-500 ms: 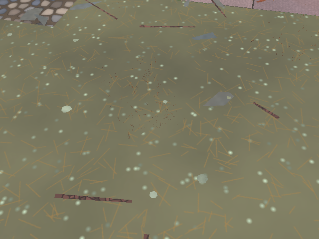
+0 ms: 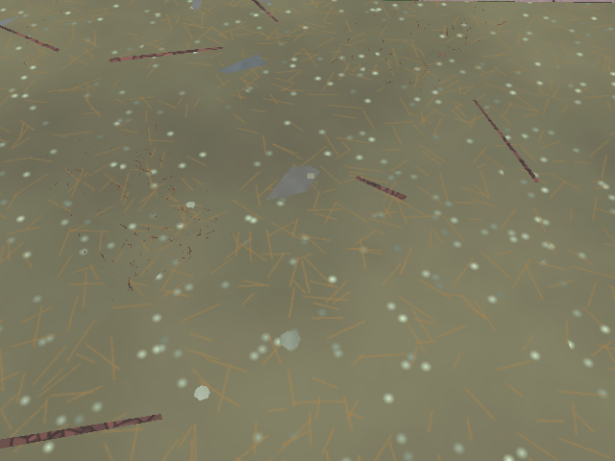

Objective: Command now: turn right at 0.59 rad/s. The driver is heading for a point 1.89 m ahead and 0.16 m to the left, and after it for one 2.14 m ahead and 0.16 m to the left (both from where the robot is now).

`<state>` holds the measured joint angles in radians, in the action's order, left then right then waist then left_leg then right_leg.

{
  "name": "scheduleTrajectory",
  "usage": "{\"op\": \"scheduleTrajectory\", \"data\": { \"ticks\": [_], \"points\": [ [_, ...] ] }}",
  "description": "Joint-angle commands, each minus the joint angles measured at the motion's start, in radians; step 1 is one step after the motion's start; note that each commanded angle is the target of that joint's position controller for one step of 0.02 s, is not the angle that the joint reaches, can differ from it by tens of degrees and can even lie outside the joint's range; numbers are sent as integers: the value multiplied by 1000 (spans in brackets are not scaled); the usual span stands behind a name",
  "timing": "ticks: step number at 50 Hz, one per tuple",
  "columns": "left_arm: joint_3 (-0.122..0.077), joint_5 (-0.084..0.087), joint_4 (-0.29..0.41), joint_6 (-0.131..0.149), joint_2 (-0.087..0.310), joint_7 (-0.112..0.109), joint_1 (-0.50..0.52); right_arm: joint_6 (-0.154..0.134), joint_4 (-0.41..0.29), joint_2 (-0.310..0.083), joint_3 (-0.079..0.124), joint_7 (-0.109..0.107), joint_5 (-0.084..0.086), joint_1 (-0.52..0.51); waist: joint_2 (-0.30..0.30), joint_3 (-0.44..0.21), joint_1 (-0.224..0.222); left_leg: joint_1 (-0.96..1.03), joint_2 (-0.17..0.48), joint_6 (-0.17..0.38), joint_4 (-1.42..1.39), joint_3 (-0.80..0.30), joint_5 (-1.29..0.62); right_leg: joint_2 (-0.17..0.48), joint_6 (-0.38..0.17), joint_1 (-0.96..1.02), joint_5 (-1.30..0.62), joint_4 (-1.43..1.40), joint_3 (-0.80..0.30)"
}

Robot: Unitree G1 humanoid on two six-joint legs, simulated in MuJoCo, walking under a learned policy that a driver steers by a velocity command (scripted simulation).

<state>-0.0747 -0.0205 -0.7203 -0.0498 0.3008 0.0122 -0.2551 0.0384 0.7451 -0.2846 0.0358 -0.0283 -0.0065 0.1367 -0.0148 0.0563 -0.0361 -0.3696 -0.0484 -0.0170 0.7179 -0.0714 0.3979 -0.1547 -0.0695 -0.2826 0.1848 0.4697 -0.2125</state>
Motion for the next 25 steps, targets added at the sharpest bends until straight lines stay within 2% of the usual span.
{"op": "scheduleTrajectory", "data": {
  "ticks": [1,2,3,4,5,6,7,8,9,10,14,18,21,22,23,24,25],
  "points": [
    [-46,5,64,7,165,0,47,-26,-61,-90,18,-13,8,70,-103,-106,51,108,-22,23,-187,3,-48,248,-103,69,-263,-72,-333],
    [-43,16,68,7,155,-2,74,-34,-52,-93,19,-21,2,112,-87,-101,82,214,-4,31,-345,-2,-142,208,-56,7,-181,-39,-313],
    [-29,23,76,11,105,-4,51,-40,-57,-160,32,-32,-12,115,37,-108,64,307,153,65,-468,-150,-106,129,7,-91,39,73,-225],
    [-18,27,86,16,51,-8,-13,-35,-94,-251,45,-33,-15,43,246,-103,17,361,405,162,-531,-431,-149,-44,56,-260,344,279,10],
    [-41,-13,66,13,151,-16,-11,-27,-90,-233,47,-24,-23,46,169,-84,30,236,451,252,-487,-425,-271,3,67,-250,404,481,74],
    [-48,-14,56,10,161,-12,-8,-28,-98,-166,29,-16,-18,30,122,-63,11,194,413,263,-468,-354,-352,38,72,-228,363,572,72],
    [-48,-12,35,4,151,-5,-19,-29,-104,-121,17,-10,-13,-11,93,-33,-5,168,342,235,-455,-239,-390,55,80,-220,300,634,79],
    [-47,-8,24,-4,141,7,-34,-30,-113,-110,13,-11,-14,-37,122,-39,-15,188,283,206,-442,-155,-421,57,90,-227,252,678,95],
    [-44,-2,17,-11,135,18,-48,-31,-117,-110,13,-15,-17,-34,156,-50,-9,220,259,201,-427,-102,-503,58,104,-244,236,707,115],
    [-39,3,18,-13,127,24,-32,-33,-110,-110,13,-14,-17,-3,153,-60,10,246,249,204,-412,-76,-573,59,115,-247,234,699,124],
    [-20,9,35,-20,91,22,44,-41,-69,-127,25,-10,-14,99,154,-78,62,358,279,232,-376,-69,-660,60,128,-259,254,567,119],
    [5,12,30,-24,56,14,68,-42,-52,-137,29,6,-17,88,188,-85,65,302,276,232,-352,-39,-646,85,106,-100,295,324,175],
    [16,20,19,-17,51,2,57,-32,-27,-155,34,18,-17,98,209,-91,57,269,274,226,-305,-43,-707,84,80,18,244,129,228],
    [21,17,3,-10,42,-2,26,-27,-20,-154,33,19,-10,89,190,-91,30,241,260,203,-273,-29,-696,86,65,92,135,-16,240],
    [26,7,-6,2,46,-8,13,-25,-10,-143,30,19,-6,98,150,-90,14,180,247,154,-246,-17,-626,109,52,192,-30,-184,208],
    [22,-14,-4,17,98,-15,8,-28,-15,-100,19,23,-7,130,30,-134,30,82,204,90,-174,19,-443,249,29,326,-78,-237,34],
    [12,-5,12,24,178,-20,69,-30,-43,-21,-5,26,-1,145,-182,-104,75,4,76,32,-164,111,-52,449,-68,268,-380,-200,-165]
  ]
}}
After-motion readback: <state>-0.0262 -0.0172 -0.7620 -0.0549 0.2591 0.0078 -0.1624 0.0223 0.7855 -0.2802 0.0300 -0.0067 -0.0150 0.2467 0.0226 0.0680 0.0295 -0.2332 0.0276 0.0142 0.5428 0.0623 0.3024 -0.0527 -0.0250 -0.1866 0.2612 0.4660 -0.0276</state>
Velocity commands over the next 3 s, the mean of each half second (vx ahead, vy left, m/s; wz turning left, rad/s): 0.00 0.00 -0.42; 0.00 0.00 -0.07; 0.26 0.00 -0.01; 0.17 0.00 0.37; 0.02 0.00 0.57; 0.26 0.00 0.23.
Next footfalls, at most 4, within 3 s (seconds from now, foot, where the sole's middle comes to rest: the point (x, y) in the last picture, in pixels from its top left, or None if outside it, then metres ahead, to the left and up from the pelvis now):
0.06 left None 0.05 0.11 -0.78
0.48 right None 0.01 -0.10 -0.78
0.74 left None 0.05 0.12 -0.78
1.72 left None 0.37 -0.01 -0.78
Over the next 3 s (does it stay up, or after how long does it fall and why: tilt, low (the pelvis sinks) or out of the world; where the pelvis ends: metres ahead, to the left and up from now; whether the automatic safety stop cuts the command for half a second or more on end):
stays up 0.38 -0.03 0.01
